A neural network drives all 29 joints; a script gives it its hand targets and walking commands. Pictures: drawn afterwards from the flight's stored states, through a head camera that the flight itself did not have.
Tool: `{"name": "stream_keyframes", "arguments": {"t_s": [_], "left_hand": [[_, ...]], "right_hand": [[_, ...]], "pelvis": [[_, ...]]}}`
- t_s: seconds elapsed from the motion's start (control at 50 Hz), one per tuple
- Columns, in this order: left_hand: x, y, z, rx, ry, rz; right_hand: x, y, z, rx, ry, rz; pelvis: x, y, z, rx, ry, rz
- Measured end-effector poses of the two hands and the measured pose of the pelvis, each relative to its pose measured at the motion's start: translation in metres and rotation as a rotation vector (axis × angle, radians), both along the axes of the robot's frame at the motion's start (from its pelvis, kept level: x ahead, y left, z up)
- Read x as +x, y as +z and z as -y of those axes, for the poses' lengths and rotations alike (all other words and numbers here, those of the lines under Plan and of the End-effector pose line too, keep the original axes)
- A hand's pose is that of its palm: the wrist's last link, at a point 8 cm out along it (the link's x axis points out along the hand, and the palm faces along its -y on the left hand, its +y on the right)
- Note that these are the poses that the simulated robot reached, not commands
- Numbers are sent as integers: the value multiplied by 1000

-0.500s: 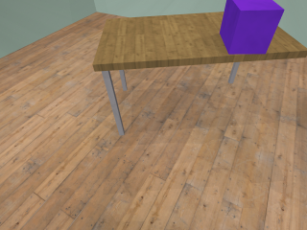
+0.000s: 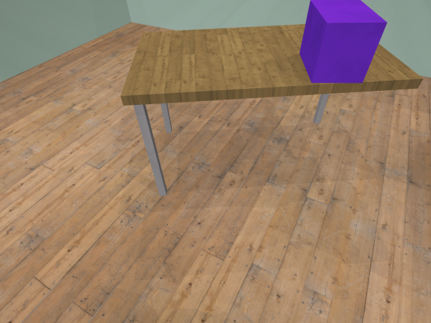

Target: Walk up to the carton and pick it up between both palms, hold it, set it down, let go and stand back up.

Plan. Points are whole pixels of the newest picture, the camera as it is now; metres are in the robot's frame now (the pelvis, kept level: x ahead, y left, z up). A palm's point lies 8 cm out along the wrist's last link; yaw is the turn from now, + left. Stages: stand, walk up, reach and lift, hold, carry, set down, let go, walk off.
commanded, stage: walk up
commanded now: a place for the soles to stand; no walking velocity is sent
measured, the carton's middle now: (335, 40) +1.16 -0.46 +0.04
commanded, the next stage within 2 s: none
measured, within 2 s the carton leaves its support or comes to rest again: neither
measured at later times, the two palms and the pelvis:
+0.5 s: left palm out of the picture +0.15 +0.23 -0.10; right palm out of the picture +0.18 -0.43 -0.10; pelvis +0.12 -0.09 +0.00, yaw +0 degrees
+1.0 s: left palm (172, 242) +0.35 +0.14 -0.12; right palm out of the picture +0.32 -0.51 -0.12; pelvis +0.28 -0.17 -0.02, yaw -2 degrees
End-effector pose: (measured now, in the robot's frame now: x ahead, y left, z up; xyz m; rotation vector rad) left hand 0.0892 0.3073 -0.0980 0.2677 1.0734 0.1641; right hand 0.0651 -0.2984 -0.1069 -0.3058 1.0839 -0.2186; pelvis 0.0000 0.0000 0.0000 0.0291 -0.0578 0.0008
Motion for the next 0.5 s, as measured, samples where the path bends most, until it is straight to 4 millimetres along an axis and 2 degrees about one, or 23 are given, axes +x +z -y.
{"name": "stream_keyframes", "arguments": {"t_s": [0.06, 0.12, 0.16, 0.24, 0.32, 0.4, 0.5], "left_hand": [[9, 5, 6, 29, 13, 3], [16, 5, 20, 63, 26, 5], [14, 2, 31, 74, 46, -3], [7, 8, 53, 71, 76, -56], [12, 12, 65, 75, 82, -108], [29, 11, 73, 78, 84, -132], [62, 2, 76, 72, 83, -143]], "right_hand": [[8, 1, 35, -36, -12, 9], [21, -6, 72, -64, -19, 13], [28, -10, 89, -82, -17, -5], [45, -3, 104, -73, -3, -28], [59, 2, 117, -71, -9, -58], [78, 4, 125, -76, -19, -82], [110, 5, 129, -92, -21, -88]], "pelvis": [[9, -3, 19, 21, -3, 3], [19, -13, 42, 35, -10, -20], [24, -16, 54, 22, 1, -16], [39, -4, 71, 12, 13, -41], [58, 2, 84, 9, 9, -61], [81, 4, 91, 2, 4, -71], [116, 0, 93, -14, 0, -81]]}}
